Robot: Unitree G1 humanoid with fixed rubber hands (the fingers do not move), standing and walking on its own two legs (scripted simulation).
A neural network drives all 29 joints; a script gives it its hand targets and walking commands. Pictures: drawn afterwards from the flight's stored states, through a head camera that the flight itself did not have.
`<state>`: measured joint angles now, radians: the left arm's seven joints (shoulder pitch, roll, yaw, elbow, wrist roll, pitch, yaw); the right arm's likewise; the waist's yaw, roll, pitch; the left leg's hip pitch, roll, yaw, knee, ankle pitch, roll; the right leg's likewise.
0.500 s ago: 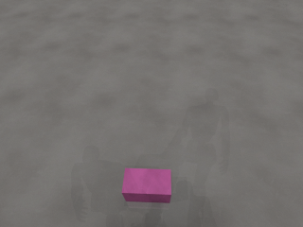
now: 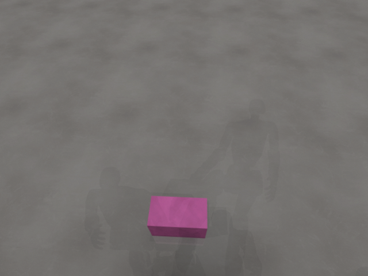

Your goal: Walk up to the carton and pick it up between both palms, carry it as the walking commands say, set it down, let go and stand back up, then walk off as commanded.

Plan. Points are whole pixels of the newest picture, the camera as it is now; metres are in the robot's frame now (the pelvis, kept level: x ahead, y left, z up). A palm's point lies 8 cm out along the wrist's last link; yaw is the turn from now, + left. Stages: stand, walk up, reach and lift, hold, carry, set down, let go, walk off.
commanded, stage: reach and lift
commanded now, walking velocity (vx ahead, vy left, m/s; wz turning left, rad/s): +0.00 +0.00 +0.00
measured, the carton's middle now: (178, 217) +0.44 +0.07 -0.68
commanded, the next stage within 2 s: none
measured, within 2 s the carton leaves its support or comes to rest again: neither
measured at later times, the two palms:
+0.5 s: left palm (91, 263) +0.17 +0.26 -0.16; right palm (278, 262) +0.18 -0.21 -0.16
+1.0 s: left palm (103, 213) +0.30 +0.27 -0.18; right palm (258, 214) +0.30 -0.19 -0.18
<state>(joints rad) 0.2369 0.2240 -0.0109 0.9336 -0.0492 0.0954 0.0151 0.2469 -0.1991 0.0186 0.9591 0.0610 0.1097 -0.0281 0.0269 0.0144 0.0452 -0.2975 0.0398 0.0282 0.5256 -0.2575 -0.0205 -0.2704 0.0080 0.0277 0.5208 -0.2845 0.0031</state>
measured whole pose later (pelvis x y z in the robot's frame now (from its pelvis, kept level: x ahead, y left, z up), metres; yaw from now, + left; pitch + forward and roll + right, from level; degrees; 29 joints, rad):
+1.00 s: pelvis -0.08 +0.01 -0.09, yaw +1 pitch +24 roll -1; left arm -0.68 0.32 0.20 0.76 -0.02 0.43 -0.11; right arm -0.63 -0.18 -0.21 0.65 0.06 0.47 -0.07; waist 0.00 -0.01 0.07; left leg -1.16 0.00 -0.03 1.06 -0.32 -0.01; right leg -1.12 0.00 0.03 1.06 -0.36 0.04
